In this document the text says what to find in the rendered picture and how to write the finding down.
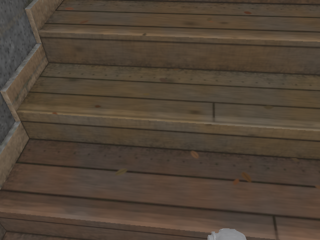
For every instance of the right robot thigh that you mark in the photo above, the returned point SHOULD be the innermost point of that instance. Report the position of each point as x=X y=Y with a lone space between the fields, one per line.
x=226 y=234

